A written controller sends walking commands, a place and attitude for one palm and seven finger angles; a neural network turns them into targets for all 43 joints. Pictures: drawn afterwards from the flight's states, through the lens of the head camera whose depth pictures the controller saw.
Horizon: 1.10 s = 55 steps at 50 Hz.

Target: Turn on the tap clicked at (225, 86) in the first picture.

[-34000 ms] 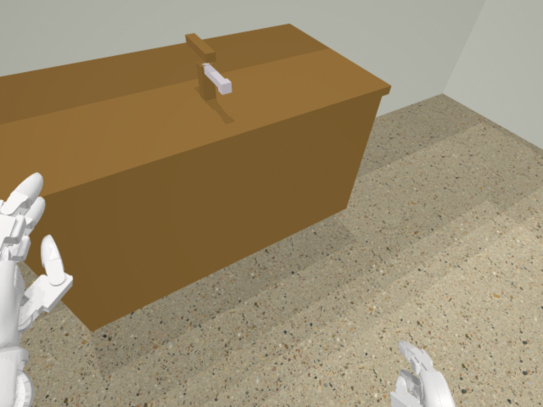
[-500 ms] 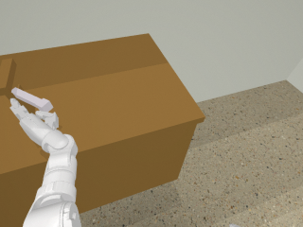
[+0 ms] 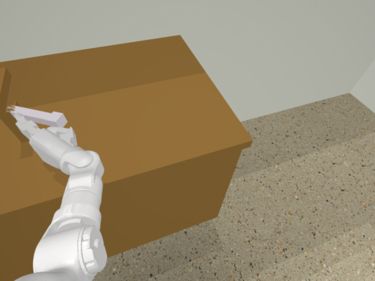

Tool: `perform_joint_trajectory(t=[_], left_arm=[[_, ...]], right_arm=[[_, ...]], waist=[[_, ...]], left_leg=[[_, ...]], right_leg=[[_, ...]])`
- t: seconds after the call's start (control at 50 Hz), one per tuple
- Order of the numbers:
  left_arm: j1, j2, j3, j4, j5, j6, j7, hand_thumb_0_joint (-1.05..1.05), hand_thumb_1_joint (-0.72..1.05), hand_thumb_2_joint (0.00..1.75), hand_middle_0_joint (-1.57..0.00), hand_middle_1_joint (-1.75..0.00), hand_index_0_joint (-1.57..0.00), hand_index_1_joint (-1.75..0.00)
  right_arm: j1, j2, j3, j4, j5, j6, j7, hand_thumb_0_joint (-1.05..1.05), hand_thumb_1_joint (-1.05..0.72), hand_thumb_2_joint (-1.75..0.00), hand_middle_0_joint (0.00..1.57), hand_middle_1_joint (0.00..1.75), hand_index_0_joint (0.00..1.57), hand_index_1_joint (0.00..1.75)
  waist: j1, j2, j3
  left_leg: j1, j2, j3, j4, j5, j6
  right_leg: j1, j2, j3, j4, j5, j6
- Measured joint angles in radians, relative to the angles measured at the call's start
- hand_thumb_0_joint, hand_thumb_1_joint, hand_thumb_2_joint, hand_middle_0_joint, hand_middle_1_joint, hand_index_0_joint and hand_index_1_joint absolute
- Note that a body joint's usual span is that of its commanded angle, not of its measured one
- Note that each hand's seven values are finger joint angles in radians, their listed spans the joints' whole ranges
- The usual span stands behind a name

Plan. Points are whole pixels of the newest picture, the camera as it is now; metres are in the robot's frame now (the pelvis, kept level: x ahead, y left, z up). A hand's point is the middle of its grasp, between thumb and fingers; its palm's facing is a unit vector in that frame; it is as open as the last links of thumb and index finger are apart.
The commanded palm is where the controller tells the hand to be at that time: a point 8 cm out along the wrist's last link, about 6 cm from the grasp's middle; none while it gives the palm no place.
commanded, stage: push the lever round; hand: left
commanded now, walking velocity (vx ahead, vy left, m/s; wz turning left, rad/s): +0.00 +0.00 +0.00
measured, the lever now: (57, 120) +0.45 +0.30 +0.09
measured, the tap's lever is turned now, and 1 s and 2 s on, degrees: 56 69 69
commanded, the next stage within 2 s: lift the hand up off the lever in 0.46 s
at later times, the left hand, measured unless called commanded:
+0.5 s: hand (75, 127) +0.44 +0.25 +0.08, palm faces +0.86 -0.50 -0.08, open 7.6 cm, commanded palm +0.39 +0.27 +0.08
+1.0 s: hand (69, 117) +0.45 +0.26 +0.10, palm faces +0.86 -0.51 -0.08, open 7.8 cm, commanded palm +0.39 +0.27 +0.10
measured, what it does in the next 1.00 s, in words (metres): stands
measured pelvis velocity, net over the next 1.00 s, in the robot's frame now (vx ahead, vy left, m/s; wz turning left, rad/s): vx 0.01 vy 0.00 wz -0.01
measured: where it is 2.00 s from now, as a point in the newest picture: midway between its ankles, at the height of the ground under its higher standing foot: outside the picture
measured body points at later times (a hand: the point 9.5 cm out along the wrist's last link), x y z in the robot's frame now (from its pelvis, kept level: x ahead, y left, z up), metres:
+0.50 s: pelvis +0.00 +0.00 +0.00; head +0.05 +0.01 +0.45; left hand +0.39 +0.28 +0.09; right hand +0.05 -0.26 -0.13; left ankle +0.01 +0.12 -0.70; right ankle +0.00 -0.09 -0.70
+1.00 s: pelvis +0.01 +0.00 +0.00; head +0.05 +0.00 +0.45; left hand +0.40 +0.29 +0.11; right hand +0.04 -0.26 -0.12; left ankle +0.01 +0.12 -0.70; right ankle +0.00 -0.09 -0.70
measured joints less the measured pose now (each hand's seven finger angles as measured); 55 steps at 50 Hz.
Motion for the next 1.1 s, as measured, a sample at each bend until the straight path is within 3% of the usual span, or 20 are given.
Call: perform_joint_trajectory(t=[0.42,0.78,1.1], left_arm=[[-0.046,0.019,0.021,0.052,0.021,-0.015,0.023,0.03,0.95,0.93,-0.15,-0.15,-0.15,-0.15],[-0.108,0.073,0.066,0.123,0.035,-0.010,0.010,0.04,0.92,0.92,-0.15,-0.15,-0.15,-0.15],[-0.044,0.052,0.018,0.035,-0.007,0.041,-0.027,0.02,0.90,0.90,-0.15,-0.15,-0.15,-0.15]], right_arm=[[0.032,-0.005,-0.009,0.014,-0.011,0.016,0.017,0.00,-0.90,-0.90,0.20,0.30,0.20,0.30],[0.041,-0.006,0.000,-0.003,-0.011,0.024,0.011,0.00,-0.90,-0.90,0.20,0.30,0.20,0.30],[0.058,-0.017,-0.007,-0.001,0.007,0.028,0.010,0.00,-0.90,-0.90,0.20,0.30,0.20,0.30]], waist=[[-0.015,-0.002,0.000],[-0.037,-0.005,0.001],[-0.016,0.005,0.008]], left_leg=[[-0.014,0.005,0.001,0.008,-0.003,-0.002],[-0.025,0.013,0.005,0.001,0.002,-0.005],[0.063,0.010,0.004,-0.057,0.011,-0.001]], right_leg=[[-0.013,0.005,0.001,0.004,0.001,-0.002],[-0.028,0.012,0.005,-0.001,0.008,-0.006],[0.064,0.011,0.007,-0.066,0.019,-0.002]])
